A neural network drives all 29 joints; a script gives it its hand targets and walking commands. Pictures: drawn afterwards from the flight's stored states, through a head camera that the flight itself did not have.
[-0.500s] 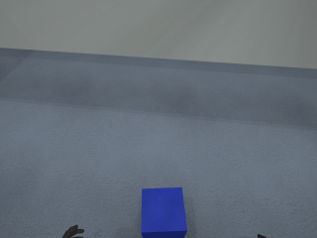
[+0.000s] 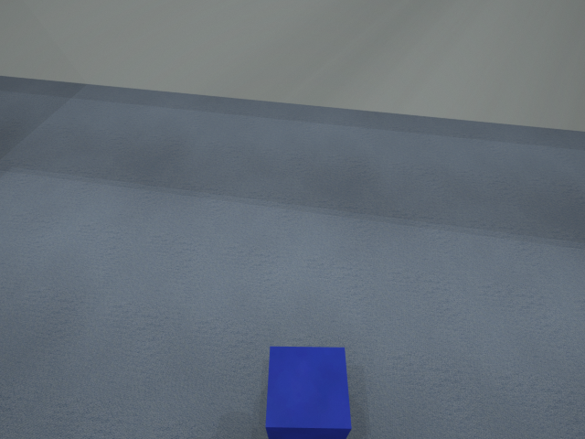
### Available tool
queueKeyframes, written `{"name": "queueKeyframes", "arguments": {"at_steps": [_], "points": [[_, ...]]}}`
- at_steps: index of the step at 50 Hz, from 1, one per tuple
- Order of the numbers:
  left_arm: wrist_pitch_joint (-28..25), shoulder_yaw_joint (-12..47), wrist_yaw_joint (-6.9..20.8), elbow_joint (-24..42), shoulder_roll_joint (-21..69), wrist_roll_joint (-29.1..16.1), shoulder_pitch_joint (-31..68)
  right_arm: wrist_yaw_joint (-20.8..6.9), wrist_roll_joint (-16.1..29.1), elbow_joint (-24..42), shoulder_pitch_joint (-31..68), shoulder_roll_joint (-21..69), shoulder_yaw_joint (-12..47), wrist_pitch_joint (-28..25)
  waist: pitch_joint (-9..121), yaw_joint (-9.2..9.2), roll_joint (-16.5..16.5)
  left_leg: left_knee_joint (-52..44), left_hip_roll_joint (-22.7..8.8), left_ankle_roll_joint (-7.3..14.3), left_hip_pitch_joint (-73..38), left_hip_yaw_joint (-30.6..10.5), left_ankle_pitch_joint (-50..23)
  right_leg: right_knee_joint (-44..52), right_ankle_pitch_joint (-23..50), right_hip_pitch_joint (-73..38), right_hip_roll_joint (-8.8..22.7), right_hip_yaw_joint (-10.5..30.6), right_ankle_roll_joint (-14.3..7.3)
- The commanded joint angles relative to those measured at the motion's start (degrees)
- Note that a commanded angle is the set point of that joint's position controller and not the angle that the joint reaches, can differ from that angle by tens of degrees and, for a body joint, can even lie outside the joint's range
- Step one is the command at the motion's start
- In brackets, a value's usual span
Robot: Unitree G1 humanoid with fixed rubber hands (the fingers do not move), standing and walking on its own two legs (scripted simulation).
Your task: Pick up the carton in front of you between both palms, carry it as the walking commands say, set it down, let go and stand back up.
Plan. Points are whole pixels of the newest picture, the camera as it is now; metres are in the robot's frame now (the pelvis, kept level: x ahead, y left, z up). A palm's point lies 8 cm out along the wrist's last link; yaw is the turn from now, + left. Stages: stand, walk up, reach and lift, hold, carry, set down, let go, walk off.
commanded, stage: stand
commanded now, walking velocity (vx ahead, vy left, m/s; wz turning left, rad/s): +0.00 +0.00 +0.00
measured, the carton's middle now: (306, 397) +0.34 -0.01 -0.63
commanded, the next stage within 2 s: none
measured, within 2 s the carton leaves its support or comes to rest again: neither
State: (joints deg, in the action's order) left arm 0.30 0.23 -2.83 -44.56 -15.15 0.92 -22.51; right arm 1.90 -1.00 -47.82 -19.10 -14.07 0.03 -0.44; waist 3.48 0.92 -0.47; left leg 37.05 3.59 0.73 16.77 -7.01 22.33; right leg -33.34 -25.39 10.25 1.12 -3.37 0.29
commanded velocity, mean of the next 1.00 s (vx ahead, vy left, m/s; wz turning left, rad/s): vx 0.00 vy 0.00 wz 0.00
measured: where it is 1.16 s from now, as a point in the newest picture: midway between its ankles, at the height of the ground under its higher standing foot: outside the picture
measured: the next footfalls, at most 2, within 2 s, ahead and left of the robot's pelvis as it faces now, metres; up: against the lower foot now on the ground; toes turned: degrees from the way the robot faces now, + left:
none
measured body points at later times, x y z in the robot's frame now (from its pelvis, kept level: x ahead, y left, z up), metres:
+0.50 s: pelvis -0.02 +0.00 +0.01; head -0.02 +0.00 +0.46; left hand -0.05 +0.24 -0.15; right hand +0.00 -0.25 -0.14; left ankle -0.03 +0.12 -0.72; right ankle -0.09 -0.12 -0.72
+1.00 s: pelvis -0.03 -0.01 +0.01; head -0.03 -0.01 +0.46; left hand -0.09 +0.21 -0.15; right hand -0.06 -0.23 -0.15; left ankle -0.03 +0.12 -0.72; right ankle -0.09 -0.12 -0.72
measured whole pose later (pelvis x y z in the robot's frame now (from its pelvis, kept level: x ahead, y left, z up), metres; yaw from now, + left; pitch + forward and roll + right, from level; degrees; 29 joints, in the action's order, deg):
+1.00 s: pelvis -0.03 -0.01 +0.01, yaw +2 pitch -1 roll +0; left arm 0.4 1.7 -2.8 -62.5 -9.4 1.2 -23.1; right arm 2.8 -0.4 -64.1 -19.8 -8.1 2.0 0.7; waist -0.3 0.5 -0.4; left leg 31.1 2.3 -1.0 13.6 -8.4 16.4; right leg -28.2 -20.5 6.8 0.3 -5.3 -1.1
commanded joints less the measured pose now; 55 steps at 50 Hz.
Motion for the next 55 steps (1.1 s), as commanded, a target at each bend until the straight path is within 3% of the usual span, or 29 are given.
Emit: {"name": "queueKeyframes", "arguments": {"at_steps": [1,30,55], "points": [[-0.3,-1.4,-0.1,1.0,-6.0,0.1,-3.7,0.2,0.0,1.4,-2.4,-6.4,-1.4,-0.3,-3.3,0.01,0.8,-4.6,-4.9,2.0,1.1,-3.7,-26.4,4.3,20.2,-0.6,3.8,3.0,-1.3],[0.1,0.4,0.0,-13.6,-1.3,0.3,-6.2,0.7,0.5,-11.5,-4.3,-1.6,0.6,0.8,-8.1,-0.28,1.0,-9.1,-5.1,1.3,0.8,-4.4,-21.6,9.1,16.0,-3.0,4.2,2.8,-2.0],[-0.2,0.7,-0.1,-18.4,1.9,0.2,-6.0,1.1,0.7,-16.8,-4.9,1.9,1.3,1.0,-9.2,-0.47,0.9,-10.7,-5.4,0.2,1.0,-3.8,-18.8,11.0,14.6,-2.0,4.5,3.4,-2.9]]}}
